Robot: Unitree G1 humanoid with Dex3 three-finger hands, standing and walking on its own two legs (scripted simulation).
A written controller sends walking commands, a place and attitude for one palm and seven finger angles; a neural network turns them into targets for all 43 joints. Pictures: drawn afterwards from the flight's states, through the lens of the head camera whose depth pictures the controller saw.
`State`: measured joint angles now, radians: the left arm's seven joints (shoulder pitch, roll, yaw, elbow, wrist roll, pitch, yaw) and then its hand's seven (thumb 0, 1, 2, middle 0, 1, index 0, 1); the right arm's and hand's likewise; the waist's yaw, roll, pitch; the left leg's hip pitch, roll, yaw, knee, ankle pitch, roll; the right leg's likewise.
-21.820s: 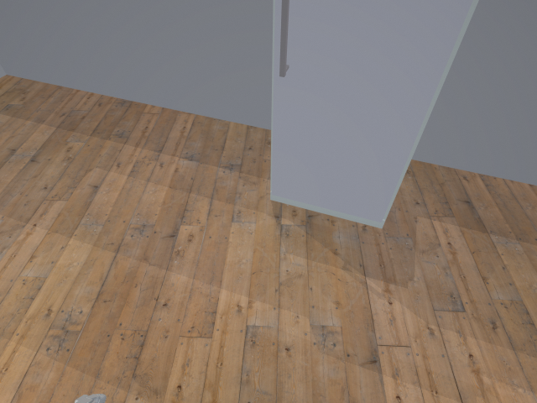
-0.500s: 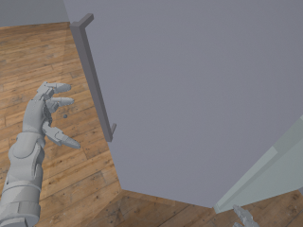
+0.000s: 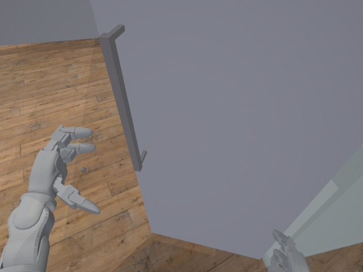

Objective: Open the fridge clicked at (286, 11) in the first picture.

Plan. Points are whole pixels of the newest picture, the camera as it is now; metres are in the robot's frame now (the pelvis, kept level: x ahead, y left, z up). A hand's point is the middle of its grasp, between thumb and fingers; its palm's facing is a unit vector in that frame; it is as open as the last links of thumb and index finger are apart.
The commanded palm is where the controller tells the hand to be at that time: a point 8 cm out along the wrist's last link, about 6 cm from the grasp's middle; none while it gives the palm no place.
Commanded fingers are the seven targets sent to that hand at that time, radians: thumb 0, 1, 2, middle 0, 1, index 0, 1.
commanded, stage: slip the hand off the handle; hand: left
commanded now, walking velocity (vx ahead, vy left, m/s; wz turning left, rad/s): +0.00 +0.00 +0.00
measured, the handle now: (130, 113) +0.40 +0.16 +0.16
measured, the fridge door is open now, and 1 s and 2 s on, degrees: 64 64 64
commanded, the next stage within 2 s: draw the hand back to the body in 0.42 s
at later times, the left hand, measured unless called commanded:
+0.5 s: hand (71, 190) +0.23 +0.23 +0.12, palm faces +0.12 -0.97 -0.20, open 14.7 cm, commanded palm +0.20 +0.28 +0.13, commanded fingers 0.00 -0.55 0.20 -0.25 -1.15 -0.25 -1.15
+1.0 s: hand (50, 193) +0.21 +0.25 +0.14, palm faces +0.20 -0.98 -0.05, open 14.7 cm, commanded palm +0.17 +0.29 +0.16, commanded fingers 0.00 -0.41 0.27 -0.25 -1.07 -0.25 -1.07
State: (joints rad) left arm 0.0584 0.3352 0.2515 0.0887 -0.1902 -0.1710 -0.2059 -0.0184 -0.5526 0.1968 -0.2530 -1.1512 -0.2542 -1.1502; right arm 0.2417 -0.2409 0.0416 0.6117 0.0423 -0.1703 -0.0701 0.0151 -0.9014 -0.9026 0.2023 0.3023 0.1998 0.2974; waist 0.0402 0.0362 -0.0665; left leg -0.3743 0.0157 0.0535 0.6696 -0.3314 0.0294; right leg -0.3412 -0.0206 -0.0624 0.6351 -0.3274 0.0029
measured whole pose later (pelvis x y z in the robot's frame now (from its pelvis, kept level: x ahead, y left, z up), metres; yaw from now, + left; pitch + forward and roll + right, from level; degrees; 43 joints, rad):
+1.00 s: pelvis +0.00 +0.00 +0.00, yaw +2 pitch -1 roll -1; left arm 0.27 0.32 0.35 -0.20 -0.35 0.09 -0.25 -0.02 -0.55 0.20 -0.25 -1.15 -0.25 -1.15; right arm 0.23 -0.25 0.07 0.64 0.06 -0.31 -0.12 0.02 -0.90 -0.90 0.20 0.30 0.20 0.30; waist 0.08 0.05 -0.07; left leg -0.29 0.01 0.02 0.64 -0.32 0.03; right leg -0.24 -0.03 -0.09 0.59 -0.32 0.00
